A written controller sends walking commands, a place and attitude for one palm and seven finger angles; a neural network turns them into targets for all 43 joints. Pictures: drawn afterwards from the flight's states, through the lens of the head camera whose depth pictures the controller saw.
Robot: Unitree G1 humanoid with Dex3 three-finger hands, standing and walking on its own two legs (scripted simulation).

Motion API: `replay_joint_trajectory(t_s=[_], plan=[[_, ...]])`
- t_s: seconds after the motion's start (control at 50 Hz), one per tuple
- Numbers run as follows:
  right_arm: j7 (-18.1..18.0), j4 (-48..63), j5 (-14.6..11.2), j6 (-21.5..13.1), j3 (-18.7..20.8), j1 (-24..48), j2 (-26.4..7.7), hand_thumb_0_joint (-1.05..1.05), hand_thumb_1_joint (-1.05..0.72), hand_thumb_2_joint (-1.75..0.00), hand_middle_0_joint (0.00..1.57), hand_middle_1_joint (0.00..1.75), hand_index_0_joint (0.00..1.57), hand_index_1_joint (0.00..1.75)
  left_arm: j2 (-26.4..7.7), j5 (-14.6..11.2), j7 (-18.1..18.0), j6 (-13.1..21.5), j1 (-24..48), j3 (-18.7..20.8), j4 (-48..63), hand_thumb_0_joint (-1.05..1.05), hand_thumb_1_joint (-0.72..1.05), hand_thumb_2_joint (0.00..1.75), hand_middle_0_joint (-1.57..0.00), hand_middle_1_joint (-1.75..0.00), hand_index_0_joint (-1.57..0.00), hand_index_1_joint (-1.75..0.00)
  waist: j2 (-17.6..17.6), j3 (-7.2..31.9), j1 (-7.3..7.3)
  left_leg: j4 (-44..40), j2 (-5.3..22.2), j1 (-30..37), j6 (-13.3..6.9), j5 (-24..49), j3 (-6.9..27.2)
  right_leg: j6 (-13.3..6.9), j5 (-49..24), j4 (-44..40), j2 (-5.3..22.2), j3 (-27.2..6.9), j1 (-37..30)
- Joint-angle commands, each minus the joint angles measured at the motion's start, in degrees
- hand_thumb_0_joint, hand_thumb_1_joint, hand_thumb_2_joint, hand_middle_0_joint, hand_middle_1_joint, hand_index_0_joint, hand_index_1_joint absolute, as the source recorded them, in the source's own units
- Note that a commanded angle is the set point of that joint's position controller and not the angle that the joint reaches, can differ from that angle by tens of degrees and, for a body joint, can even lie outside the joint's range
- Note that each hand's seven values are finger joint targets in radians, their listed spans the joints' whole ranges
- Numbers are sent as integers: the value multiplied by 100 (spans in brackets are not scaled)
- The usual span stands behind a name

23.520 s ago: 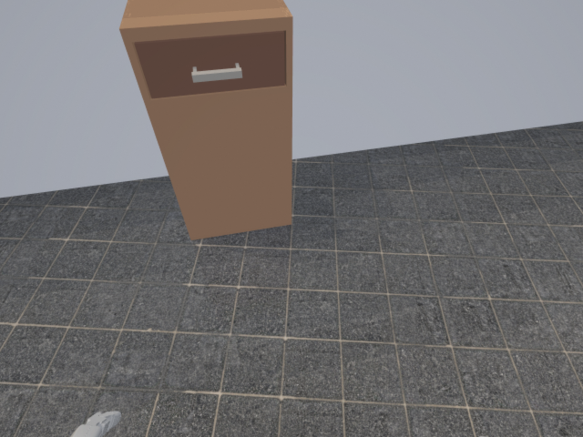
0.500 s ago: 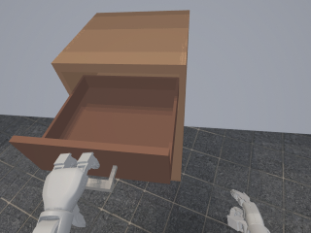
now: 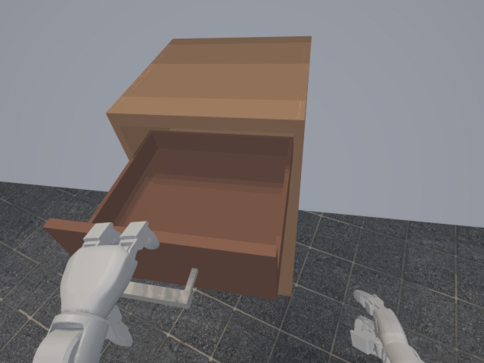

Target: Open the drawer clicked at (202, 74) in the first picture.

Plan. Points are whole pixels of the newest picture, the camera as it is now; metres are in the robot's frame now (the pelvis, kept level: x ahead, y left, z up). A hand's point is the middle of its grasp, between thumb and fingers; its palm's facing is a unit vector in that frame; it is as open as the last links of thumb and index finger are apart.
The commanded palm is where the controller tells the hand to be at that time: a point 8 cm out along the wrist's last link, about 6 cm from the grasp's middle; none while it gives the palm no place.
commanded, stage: lift the hand off the handle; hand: left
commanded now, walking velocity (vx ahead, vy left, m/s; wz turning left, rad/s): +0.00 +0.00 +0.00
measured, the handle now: (156, 281) +0.23 +0.21 +0.00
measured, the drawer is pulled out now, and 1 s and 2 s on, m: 0.30 0.30 0.30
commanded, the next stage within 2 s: draw the hand back to the body in 0.52 s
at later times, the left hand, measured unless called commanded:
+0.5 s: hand (101, 252) +0.20 +0.22 +0.16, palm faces +0.16 -0.10 -0.98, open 13.9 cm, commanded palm +0.16 +0.22 +0.20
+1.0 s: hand (85, 269) +0.18 +0.24 +0.14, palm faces +0.08 -0.10 -0.99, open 13.9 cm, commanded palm +0.15 +0.23 +0.20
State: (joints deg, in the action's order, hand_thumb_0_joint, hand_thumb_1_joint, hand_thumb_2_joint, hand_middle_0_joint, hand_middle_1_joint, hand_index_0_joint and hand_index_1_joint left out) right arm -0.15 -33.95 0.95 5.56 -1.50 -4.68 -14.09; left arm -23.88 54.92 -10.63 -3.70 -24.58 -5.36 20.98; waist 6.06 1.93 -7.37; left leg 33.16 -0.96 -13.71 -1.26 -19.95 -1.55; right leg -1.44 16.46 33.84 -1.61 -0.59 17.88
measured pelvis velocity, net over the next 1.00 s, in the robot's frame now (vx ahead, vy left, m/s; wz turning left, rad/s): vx -0.01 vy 0.00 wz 0.01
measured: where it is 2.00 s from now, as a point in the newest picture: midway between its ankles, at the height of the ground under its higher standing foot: outside the picture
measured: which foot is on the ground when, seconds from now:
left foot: down 0.00-1.00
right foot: down 0.00-1.00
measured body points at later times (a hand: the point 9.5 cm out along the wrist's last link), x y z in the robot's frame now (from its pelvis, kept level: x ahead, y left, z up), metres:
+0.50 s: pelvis +0.00 +0.00 +0.01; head -0.02 -0.05 +0.46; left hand +0.19 +0.22 +0.21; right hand +0.24 -0.19 -0.08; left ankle -0.03 +0.10 -0.73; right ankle +0.01 -0.10 -0.73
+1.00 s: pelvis -0.01 +0.00 +0.01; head -0.01 -0.05 +0.46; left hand +0.17 +0.24 +0.20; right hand +0.22 -0.20 -0.08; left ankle -0.03 +0.10 -0.73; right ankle +0.01 -0.10 -0.73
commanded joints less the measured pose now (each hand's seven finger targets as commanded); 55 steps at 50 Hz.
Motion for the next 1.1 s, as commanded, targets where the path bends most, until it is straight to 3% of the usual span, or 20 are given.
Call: replay_joint_trajectory(t_s=[0.0, 0.12, 0.2, 0.24, 0.26, 0.28, 0.36, 0.48, 0.54, 0.56, 0.58, 0.72, 0.76, 0.78, 0.82, 0.88, 0.9, 0.96, 1.02, 1.08], plan=[[-13, 963, -50, -269, 161, 992, -451, 0, -90, -90, 20, 30, 20, 30, -962, -11, -187, 0, 984, 800, 1500, 0, -50, 30, -30, -120, -30, -120, -428, 750, 93, -602, 88, 266, 60, 1768, 165, -67, -1221, -702, 66, -273, -628], [56, 983, -135, -143, 80, 1126, -473, 0, -90, -90, 20, 30, 20, 30, -933, -119, 232, -368, 1028, 658, 1389, 0, -50, 30, -30, -120, -30, -120, -435, 534, 64, -920, 104, 232, 41, 1739, 130, -19, -1196, -835, 97, -98, -946], [26, 1014, -207, -96, 41, 1213, -508, 0, -90, -90, 20, 30, 20, 30, -1415, -257, 461, -494, 1107, 1080, 1493, 0, -50, 30, -30, -120, -30, -120, -424, 594, 58, -1027, 128, 326, 36, 1782, 130, -11, -1319, -933, 95, -196, -1251], [33, 1129, -211, -91, 27, 1218, -542, 0, -90, -90, 20, 30, 20, 30, -1298, -310, 547, -487, 1097, 926, 1824, 0, -50, 30, -30, -120, -30, -120, -371, 718, 38, -1030, 130, 405, 25, 1917, 114, 29, -1492, -936, 129, -125, -1325], [14, 1156, -256, -93, 28, 1374, -597, 0, -90, -90, 20, 30, 20, 30, -1511, -429, 570, -523, 1100, 1222, 1913, 0, -50, 30, -30, -120, -30, -120, -292, 742, 70, -1019, 192, 396, 29, 1843, 164, 9, -1508, -961, 91, -203, -1376], [40, 1191, -209, -83, -9, 1203, -531, 0, -90, -90, 20, 30, 20, 30, -1319, -374, 626, -513, 1102, 1019, 2027, 0, -50, 30, -30, -120, -30, -120, -337, 830, 29, -1010, 155, 428, 12, 1901, 104, 32, -1400, -958, 158, -108, -1362], [8, 1161, -265, -90, 21, 1368, -632, 0, -90, -90, 20, 30, 20, 30, -1668, -586, 701, -485, 1195, 1418, 2105, 0, -50, 30, -30, -120, -30, -120, -298, 491, 98, -1071, 201, 447, 27, 1716, 171, 16, -1317, -1135, 96, -226, -1248], [88, 1130, -247, -82, 2, 1152, -561, 0, -90, -90, 20, 30, 20, 30, -1364, -608, 974, -499, 1034, 1173, 1704, 0, -50, 30, -30, -120, -30, -120, -455, 393, 70, -1141, 137, 377, 12, 1594, 102, 35, -1032, -1156, 156, -68, -1226], [51, 1131, -258, -64, 36, 1181, -630, 0, -90, -90, 20, 30, 20, 30, -1583, -607, 986, -413, 1095, 1314, 1804, 0, -50, 30, -30, -120, -30, -120, -519, 431, 88, -1153, 129, 384, 33, 1581, 92, 59, -1084, -1174, 157, -126, -1215], [37, 1216, -309, -110, 37, 1365, -685, 0, -90, -90, 20, 30, 20, 30, -1699, -725, 953, -389, 1152, 1469, 2083, 0, -50, 30, -30, -120, -30, -120, -202, 554, 120, -1118, 184, 400, 32, 1438, 122, 38, -1057, -1179, 135, -199, -1270], [49, 1272, -233, -117, -2, 1162, -619, 0, -90, -90, 20, 30, 20, 30, -1597, -606, 942, -341, 1187, 1339, 2199, 0, -50, 30, -30, -120, -30, -120, -227, 812, 51, -1079, 142, 435, 14, 1553, 96, 43, -1032, -1135, 196, -126, -1345], [-4, 1120, -180, -208, 62, 1001, -608, 0, -90, -90, 20, 30, 20, 30, -1624, -581, 734, -6, 921, 1540, 1881, 0, -50, 30, -30, -120, -30, -120, -454, 420, 67, -1045, 135, 434, 42, 1530, 142, 1, -873, -1248, 176, -156, -990], [-3, 1100, -263, -234, 68, 1158, -645, 0, -90, -90, 20, 30, 20, 30, -1963, -703, 702, -47, 893, 1954, 1765, 0, -50, 30, -30, -120, -30, -120, -270, 414, 82, -1034, 172, 380, 62, 1363, 172, -24, -830, -1242, 145, -256, -1024], [23, 1151, -199, -220, 40, 1053, -572, 0, -90, -90, 20, 30, 20, 30, -1750, -628, 750, -73, 922, 1733, 1765, 0, -50, 30, -30, -120, -30, -120, -319, 539, 18, -1038, 125, 382, 43, 1386, 134, -9, -761, -1210, 208, -184, -1088], [12, 1070, -237, -193, 86, 1053, -596, 0, -90, -90, 20, 30, 20, 30, -1741, -718, 805, -73, 824, 1743, 1465, 0, -50, 30, -30, -120, -30, -120, -533, 219, 96, -1077, 118, 295, 42, 1321, 130, 16, -719, -1250, 194, -178, -937], [11, 1243, -239, -269, 83, 1029, -630, 0, -90, -90, 20, 30, 20, 30, -1847, -844, 875, -13, 803, 1832, 1902, 0, -50, 30, -30, -120, -30, -120, -353, 690, 53, -1016, 144, 404, 27, 1405, 139, 26, -846, -1160, 232, -136, -1123], [-3, 1241, -254, -277, 110, 1020, -617, 0, -90, -90, 20, 30, 20, 30, -1693, -917, 896, 0, 476, 1714, 1809, 0, -50, 30, -30, -120, -30, -120, -355, 546, 93, -1022, 149, 404, 26, 1435, 118, 41, -896, -1169, 240, -112, -1055], [-56, 1316, -300, -351, 98, 1100, -710, 0, -90, -90, 20, 30, 20, 30, -1871, -1072, 885, 116, 393, 1918, 2091, 0, -50, 30, -30, -120, -30, -120, -332, 526, 156, -920, 193, 399, 42, 1321, 151, 56, -915, -1208, 212, -197, -925], [-57, 1289, -207, -338, 119, 819, -702, 0, -90, -90, 20, 30, 20, 30, -1849, -941, 821, 254, 171, 1931, 2101, 0, -50, 30, -30, -120, -30, -120, -483, 492, 111, -901, 180, 334, 40, 1379, 137, 57, -855, -1175, 263, -93, -840], [-57, 1323, -189, -366, 93, 813, -660, 0, -90, -90, 20, 30, 20, 30, -2017, -874, 696, 330, 310, 2154, 2203, 0, -50, 30, -30, -120, -30, -120, -288, 512, 69, -842, 195, 338, 51, 1313, 178, 7, -753, -1149, 260, -139, -766]])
